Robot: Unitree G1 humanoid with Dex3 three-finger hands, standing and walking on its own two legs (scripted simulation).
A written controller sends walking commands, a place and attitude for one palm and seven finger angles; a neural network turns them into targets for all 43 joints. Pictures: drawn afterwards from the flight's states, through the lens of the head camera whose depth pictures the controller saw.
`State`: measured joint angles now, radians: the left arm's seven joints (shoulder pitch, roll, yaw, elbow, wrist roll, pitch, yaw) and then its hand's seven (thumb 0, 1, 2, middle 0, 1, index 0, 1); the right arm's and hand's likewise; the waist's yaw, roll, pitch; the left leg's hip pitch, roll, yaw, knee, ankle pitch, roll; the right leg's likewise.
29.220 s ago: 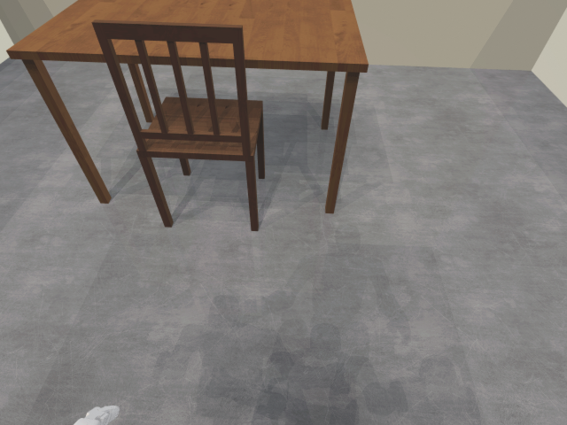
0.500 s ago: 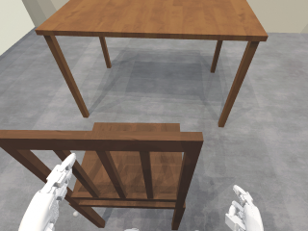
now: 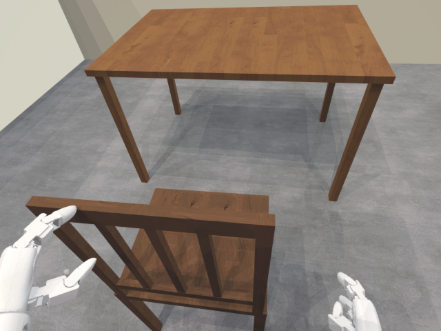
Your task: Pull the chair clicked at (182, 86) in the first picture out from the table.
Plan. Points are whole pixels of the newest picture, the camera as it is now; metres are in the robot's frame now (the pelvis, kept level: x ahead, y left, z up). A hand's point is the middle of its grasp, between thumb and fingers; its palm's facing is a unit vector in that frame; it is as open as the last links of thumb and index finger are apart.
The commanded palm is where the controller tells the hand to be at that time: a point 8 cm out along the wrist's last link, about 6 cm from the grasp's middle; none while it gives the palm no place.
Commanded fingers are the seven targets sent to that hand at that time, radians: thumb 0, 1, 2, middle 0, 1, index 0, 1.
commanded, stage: draw the hand back to the body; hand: left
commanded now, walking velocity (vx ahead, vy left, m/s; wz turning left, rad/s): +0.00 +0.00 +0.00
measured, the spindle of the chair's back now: (169, 263) +0.26 +0.17 -0.07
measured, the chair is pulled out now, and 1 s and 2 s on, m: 0.62 0.62 0.62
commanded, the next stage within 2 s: step back with the hand held close in 0.52 s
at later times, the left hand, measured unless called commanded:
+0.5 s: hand (51, 219) +0.21 +0.27 +0.17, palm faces +0.44 -0.78 -0.45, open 7.5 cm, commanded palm +0.16 +0.31 +0.19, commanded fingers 0.00 0.90 0.90 -0.20 -0.30 -0.20 -0.30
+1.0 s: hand (41, 229) +0.19 +0.28 +0.16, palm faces +0.32 -0.76 -0.57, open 7.4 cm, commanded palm +0.14 +0.33 +0.19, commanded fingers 0.00 0.90 0.90 -0.20 -0.30 -0.20 -0.30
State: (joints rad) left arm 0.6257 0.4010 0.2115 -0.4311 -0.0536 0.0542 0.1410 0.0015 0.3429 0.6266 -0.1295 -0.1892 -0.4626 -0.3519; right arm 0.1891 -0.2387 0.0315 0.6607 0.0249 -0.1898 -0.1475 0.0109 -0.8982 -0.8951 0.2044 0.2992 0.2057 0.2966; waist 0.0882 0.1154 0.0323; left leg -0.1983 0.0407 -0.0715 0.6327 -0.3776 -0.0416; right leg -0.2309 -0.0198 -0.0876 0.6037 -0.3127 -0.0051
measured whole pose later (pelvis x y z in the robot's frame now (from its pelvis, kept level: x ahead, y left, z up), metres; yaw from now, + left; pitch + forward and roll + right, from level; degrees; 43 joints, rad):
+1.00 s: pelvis -0.01 +0.03 +0.01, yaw -3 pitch -1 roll +0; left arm 0.59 0.41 0.39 -0.49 -0.04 -0.09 0.13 0.01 0.89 0.90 -0.21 -0.31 -0.21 -0.30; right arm 0.13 -0.21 -0.02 0.61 0.02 0.00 -0.10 0.01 -0.90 -0.89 0.20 0.30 0.21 0.30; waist 0.02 0.06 0.07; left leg -0.19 -0.01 0.01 0.47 -0.27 0.01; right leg -0.26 -0.07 -0.01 0.47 -0.20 0.04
